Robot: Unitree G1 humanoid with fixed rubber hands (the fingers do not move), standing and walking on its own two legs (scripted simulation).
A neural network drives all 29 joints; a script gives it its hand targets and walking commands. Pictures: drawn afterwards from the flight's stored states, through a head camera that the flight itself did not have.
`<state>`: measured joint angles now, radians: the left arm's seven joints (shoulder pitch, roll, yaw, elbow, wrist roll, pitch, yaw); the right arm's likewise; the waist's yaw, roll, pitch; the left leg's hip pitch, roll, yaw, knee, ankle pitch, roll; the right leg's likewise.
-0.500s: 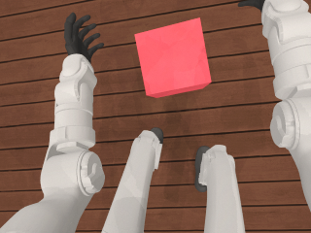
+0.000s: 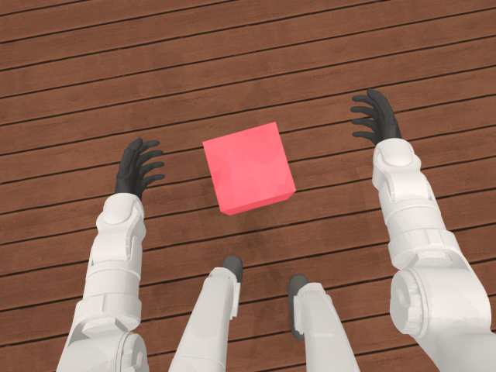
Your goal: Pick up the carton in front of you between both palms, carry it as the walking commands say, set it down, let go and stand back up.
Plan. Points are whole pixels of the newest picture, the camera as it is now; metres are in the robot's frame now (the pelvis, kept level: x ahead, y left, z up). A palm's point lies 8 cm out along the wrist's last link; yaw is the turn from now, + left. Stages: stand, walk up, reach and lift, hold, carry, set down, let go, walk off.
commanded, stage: let go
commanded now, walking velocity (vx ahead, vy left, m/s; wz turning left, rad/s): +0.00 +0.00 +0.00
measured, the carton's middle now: (249, 174) +0.47 +0.08 -0.56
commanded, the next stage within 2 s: stand in 1.16 s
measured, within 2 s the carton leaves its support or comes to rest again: neither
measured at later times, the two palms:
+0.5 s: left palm (71, 290) +0.21 +0.25 +0.01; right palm (455, 240) +0.31 -0.20 -0.01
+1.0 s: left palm (91, 268) +0.24 +0.22 +0.03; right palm out of the picture +0.25 -0.26 +0.02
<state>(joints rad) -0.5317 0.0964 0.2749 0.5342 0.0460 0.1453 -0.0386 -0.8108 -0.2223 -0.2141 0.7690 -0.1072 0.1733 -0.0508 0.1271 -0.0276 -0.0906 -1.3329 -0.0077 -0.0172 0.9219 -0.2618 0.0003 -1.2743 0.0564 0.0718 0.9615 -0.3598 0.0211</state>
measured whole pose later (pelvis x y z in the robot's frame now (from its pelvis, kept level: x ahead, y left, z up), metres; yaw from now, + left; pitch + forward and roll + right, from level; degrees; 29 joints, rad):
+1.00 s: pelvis +0.08 -0.03 +0.08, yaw +3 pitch +1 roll +1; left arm 0.21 0.23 0.05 0.40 0.02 0.13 -0.03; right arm 0.25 -0.21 -0.02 0.49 0.03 0.05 0.00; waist 0.00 -0.05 -0.02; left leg -0.21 -0.02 -0.06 0.45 -0.26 -0.03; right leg -0.14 0.03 0.04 0.49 -0.36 -0.03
